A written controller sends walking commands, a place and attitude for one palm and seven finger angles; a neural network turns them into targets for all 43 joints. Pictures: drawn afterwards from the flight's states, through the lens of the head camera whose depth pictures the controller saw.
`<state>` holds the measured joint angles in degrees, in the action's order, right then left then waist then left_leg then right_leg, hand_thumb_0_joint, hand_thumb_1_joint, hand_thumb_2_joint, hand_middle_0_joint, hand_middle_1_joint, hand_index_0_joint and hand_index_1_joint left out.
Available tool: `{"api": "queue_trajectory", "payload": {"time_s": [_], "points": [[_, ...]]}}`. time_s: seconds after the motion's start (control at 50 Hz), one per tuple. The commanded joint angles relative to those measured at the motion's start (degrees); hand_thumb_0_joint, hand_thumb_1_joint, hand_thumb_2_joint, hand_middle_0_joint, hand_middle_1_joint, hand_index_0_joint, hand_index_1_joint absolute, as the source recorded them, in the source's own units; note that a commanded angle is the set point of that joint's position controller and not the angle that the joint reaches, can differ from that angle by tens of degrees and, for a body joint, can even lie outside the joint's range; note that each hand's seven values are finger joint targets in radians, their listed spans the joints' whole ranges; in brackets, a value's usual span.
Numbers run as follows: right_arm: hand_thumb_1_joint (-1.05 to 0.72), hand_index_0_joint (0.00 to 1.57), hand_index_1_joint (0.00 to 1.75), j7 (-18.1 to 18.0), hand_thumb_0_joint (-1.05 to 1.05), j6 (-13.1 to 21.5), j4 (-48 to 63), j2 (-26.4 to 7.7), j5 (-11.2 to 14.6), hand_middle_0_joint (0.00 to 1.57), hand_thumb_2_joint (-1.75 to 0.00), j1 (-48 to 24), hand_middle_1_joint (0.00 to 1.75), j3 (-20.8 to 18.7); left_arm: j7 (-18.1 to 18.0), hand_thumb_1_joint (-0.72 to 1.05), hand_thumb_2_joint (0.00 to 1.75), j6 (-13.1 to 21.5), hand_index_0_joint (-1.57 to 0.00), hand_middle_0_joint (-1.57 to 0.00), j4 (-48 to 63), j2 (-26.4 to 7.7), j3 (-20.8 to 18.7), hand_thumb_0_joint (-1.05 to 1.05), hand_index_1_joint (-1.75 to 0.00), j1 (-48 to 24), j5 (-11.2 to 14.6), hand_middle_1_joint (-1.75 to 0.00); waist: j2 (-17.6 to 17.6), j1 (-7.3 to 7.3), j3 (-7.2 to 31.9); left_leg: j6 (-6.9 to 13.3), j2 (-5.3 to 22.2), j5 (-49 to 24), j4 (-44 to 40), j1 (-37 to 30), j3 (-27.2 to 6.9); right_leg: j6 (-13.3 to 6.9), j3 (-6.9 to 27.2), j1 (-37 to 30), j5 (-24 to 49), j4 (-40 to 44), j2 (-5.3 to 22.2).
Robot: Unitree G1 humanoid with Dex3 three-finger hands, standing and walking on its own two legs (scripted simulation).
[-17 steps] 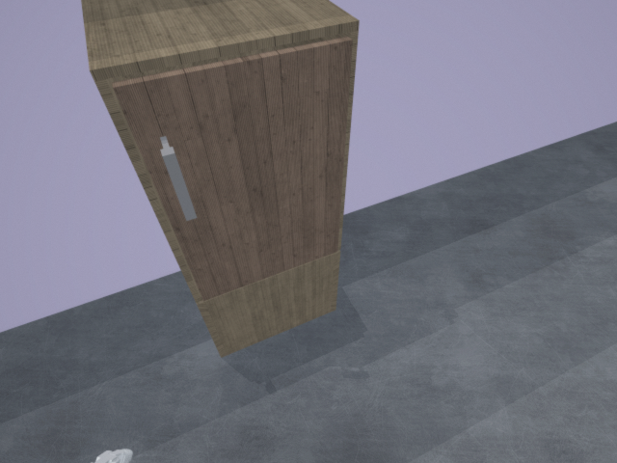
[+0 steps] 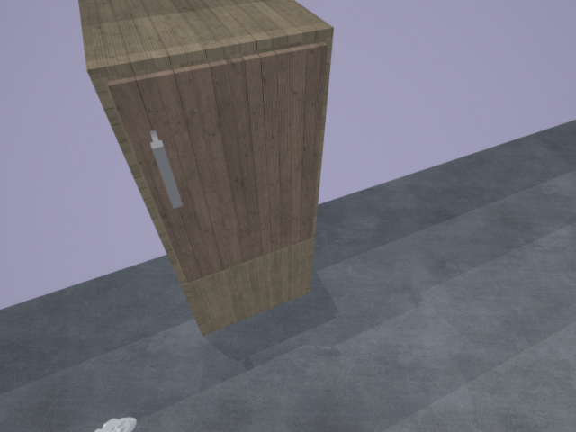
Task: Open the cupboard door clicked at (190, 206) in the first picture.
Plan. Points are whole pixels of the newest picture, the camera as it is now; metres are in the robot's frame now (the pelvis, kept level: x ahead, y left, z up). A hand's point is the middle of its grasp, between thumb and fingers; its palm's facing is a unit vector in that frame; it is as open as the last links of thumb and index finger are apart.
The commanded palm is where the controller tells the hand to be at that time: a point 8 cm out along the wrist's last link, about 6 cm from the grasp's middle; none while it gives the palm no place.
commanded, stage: stand and wait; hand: left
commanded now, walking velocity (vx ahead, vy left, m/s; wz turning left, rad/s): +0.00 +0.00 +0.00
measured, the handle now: (165, 170) +0.55 +0.27 +0.04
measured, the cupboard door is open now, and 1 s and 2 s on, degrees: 0 0 0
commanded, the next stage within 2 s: look at it before walking up in 0.62 s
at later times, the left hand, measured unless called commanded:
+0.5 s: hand out of the picture +0.05 +0.24 -0.15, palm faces -0.02 -0.94 -0.33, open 7.4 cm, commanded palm none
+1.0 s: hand out of the picture +0.05 +0.25 -0.15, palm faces -0.03 -0.95 -0.32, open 7.4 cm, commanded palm none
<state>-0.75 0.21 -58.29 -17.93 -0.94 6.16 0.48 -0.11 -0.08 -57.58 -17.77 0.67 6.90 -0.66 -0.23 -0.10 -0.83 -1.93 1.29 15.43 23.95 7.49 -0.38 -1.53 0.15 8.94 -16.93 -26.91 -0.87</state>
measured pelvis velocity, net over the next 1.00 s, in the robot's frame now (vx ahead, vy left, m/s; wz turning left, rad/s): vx -0.02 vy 0.01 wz -0.01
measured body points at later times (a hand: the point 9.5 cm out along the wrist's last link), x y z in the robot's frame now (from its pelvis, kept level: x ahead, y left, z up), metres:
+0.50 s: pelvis -0.02 +0.00 +0.00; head -0.02 +0.00 +0.45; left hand +0.06 +0.29 -0.13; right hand +0.05 -0.29 -0.14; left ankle -0.03 +0.14 -0.74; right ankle -0.03 -0.10 -0.74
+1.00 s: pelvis -0.02 +0.01 +0.01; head -0.02 +0.01 +0.46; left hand +0.05 +0.30 -0.13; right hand +0.04 -0.28 -0.13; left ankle -0.03 +0.14 -0.74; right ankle -0.03 -0.10 -0.74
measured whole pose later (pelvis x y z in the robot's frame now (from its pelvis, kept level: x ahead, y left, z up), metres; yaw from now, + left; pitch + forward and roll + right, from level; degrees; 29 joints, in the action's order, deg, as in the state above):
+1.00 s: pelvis -0.02 +0.01 +0.01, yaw +0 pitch -1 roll +0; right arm -0.6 0.7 -64.4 -18.1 -0.6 8.2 0.3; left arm 0.1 0.2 -62.8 -18.2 0.0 8.0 -0.7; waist 0.1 0.0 -1.4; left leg -1.4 1.2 11.5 19.6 6.8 0.1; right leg -0.8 0.6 7.9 -12.2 -21.5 -0.8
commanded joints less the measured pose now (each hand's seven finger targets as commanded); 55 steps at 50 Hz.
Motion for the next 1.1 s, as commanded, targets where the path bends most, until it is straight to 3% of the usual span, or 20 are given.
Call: {"api": "queue_trajectory", "payload": {"time_s": [0.0,0.16,0.62,1.08], "points": [[-0.9,0.2,0.3,-0.8,0.0,1.5,2.9,-10.8,-0.1,0.2,-0.9,-1.7,0.3,-2.5,-1.0,0.9,0.9,1.5,-0.2,-0.2,3.1,-12.0,-3.0,0.0,-0.3,-2.2,0.1,-0.3,0.2,-0.01,4.8,3.2,5.0,-18.2,-2.1,-2.1,-3.0,-0.9,5.8,-1.9,22.6,4.2,7.4],[-0.9,0.2,0.3,-0.8,0.0,1.4,0.9,-10.7,0.1,0.2,-0.9,-1.3,0.3,-2.5,-0.8,0.9,0.9,1.5,-0.2,-0.2,1.3,-11.8,-3.1,0.0,-0.3,-2.0,0.1,-0.3,0.6,0.0,2.5,3.0,5.0,-14.0,-3.8,-1.4,-3.4,-0.7,6.3,-1.0,17.9,6.5,7.3],[-0.9,0.2,0.3,-0.5,0.0,1.7,-2.1,-10.9,0.1,0.2,-0.9,-0.2,0.3,-2.2,-0.6,0.9,0.9,1.5,-0.2,-0.2,-1.3,-11.6,-2.9,0.0,-0.3,-1.9,0.1,-0.3,0.1,-0.05,0.6,2.9,5.1,-8.6,-6.9,-0.3,-4.4,-0.2,7.1,0.9,8.5,10.0,7.0],[-0.9,0.2,0.3,-0.6,0.0,2.0,-2.6,-11.4,0.3,0.2,-0.9,-0.4,0.3,-2.2,-0.6,0.9,0.9,1.7,-0.2,-0.2,-1.8,-11.8,-2.9,0.0,-0.3,-1.6,0.0,-0.3,-0.3,-0.02,2.1,3.0,5.7,-12.8,-7.2,-1.5,-4.6,0.2,6.2,-0.8,13.8,9.1,7.2]]}}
